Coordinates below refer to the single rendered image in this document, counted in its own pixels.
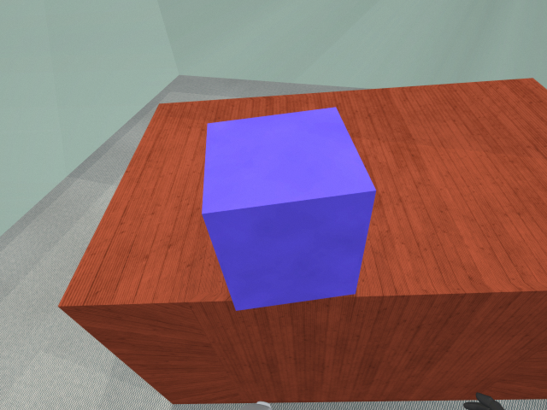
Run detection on left robot shin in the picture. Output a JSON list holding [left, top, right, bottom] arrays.
[[256, 401, 272, 409]]

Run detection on carton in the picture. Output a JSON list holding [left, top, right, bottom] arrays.
[[202, 107, 376, 311]]

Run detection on pedestal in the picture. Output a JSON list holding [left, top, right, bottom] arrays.
[[58, 78, 547, 404]]

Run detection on robot right hand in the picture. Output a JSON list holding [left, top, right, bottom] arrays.
[[463, 392, 504, 410]]

